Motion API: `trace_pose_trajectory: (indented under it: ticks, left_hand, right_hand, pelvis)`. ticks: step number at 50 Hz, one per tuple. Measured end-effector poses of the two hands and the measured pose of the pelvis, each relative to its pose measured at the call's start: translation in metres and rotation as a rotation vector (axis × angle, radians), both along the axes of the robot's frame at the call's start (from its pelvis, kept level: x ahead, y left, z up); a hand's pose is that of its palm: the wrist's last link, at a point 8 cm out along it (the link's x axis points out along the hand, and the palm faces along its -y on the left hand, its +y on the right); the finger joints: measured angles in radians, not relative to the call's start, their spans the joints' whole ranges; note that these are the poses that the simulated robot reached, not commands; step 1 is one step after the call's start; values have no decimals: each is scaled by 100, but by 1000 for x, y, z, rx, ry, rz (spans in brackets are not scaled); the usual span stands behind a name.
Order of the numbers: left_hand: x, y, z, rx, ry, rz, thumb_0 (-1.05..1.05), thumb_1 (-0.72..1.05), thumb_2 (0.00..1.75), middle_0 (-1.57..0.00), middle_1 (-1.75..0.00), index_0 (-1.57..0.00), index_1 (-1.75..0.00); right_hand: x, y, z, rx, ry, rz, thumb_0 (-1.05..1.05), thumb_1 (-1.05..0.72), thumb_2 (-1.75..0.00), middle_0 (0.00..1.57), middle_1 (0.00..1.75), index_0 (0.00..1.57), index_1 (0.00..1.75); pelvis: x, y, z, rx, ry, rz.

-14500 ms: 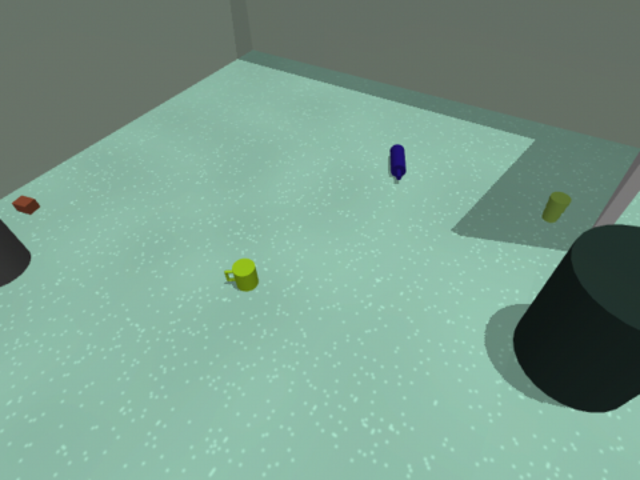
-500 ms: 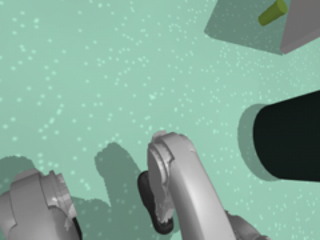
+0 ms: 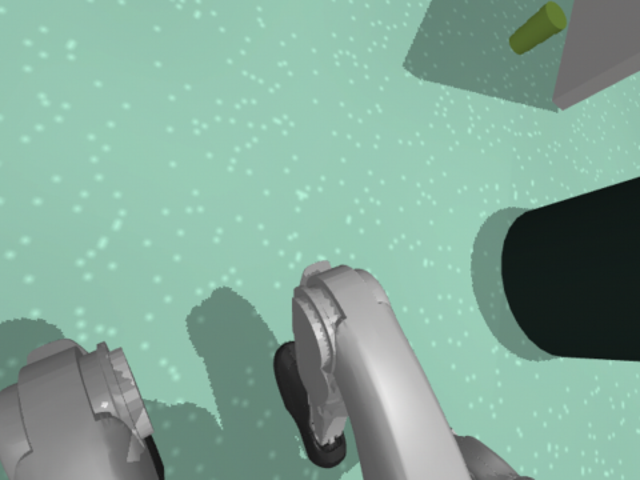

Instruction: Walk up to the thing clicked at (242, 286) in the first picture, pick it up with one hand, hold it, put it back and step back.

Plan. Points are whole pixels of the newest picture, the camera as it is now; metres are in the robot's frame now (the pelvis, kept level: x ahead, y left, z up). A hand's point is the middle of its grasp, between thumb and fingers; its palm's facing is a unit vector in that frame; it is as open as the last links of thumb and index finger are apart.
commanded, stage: close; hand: left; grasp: from above
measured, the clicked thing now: out of the picture +0.44 +0.36 -0.25
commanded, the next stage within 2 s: settle in 0.56 s
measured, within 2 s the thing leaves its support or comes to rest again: leaves its support in 1.06 s
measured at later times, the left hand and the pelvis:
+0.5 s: hand out of the picture +0.43 +0.34 -0.22, palm faces -0.44 -0.16 -0.88, open 11.5 cm; pelvis +0.00 +0.00 +0.00, yaw +0 degrees
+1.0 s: hand out of the picture +0.43 +0.34 -0.21, palm faces -0.43 -0.15 -0.89, open 11.2 cm; pelvis +0.00 +0.00 +0.00, yaw +0 degrees
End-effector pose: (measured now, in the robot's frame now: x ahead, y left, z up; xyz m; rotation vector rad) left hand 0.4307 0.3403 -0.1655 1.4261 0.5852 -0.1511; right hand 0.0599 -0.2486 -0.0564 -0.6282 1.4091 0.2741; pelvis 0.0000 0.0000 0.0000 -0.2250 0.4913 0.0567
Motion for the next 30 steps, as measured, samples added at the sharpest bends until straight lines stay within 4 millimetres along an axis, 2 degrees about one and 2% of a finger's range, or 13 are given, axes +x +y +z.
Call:
trace_pose_trajectory:
  ticks: [30]
  left_hand:
    - [1, 0, 7, 9, 5, -1, 0, -26, 92, -47, -96, -42, -96]
  right_hand:
    - [5, -5, -2, 3, -9, 3, 0, -91, -90, 20, 30, 20, 30]
  pelvis:
    - [0, -3, 1, 13, 5, 1]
